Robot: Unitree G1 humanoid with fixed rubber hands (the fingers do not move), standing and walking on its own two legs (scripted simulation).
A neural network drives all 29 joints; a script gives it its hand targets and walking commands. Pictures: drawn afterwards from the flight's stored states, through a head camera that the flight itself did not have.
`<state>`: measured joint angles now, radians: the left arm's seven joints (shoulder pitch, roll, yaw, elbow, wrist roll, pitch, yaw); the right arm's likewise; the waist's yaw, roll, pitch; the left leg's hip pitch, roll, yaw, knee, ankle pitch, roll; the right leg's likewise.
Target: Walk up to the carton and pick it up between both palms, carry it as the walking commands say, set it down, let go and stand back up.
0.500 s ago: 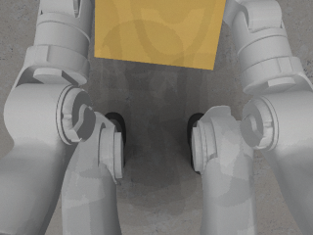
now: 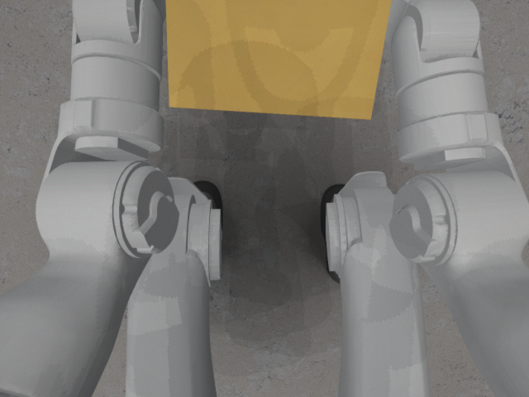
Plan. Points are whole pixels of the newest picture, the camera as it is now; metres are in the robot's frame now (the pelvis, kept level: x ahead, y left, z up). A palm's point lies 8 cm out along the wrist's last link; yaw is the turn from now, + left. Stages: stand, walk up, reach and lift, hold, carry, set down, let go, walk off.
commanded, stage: reach and lift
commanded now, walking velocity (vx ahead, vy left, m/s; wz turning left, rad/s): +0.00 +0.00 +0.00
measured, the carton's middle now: out of the picture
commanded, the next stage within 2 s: none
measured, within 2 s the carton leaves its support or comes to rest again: neither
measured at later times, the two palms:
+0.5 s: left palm out of the picture +0.56 +0.12 -0.08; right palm out of the picture +0.55 -0.13 -0.09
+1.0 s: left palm out of the picture +0.54 +0.13 -0.01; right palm out of the picture +0.53 -0.12 -0.02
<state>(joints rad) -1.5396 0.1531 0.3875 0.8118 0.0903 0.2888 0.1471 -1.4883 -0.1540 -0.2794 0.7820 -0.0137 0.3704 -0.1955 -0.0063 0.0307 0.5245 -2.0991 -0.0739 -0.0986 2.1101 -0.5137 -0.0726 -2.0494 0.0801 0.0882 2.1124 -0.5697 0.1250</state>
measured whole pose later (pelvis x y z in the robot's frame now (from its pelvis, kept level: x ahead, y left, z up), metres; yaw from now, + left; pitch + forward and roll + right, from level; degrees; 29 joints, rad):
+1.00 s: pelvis -0.02 +0.01 +0.08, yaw +0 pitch +24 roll -2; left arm -1.41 0.05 0.42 0.59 0.17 0.40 0.14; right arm -1.38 -0.05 -0.42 0.56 -0.13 0.48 -0.13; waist -0.01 0.02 0.52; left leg -1.81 -0.06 -0.10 1.84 -0.46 -0.05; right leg -1.76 0.07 0.09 1.83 -0.50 0.12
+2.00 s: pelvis -0.02 +0.01 +0.19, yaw +0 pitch +14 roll -2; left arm -1.17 0.00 0.36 0.50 0.16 0.44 0.13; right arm -1.12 0.03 -0.38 0.46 -0.14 0.46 -0.13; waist -0.01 0.01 0.52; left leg -1.34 -0.07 -0.12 1.50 -0.41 -0.05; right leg -1.30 0.06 0.09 1.48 -0.43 0.10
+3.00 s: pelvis +0.04 +0.00 +0.31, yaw +1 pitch +11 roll -1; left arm -0.74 -0.12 0.37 0.57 0.23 0.41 0.07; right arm -0.71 0.16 -0.36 0.52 -0.22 0.46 -0.12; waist -0.02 -0.01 0.12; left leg -0.87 -0.04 -0.11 0.98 -0.31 -0.04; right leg -0.84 0.03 0.10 0.97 -0.33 0.06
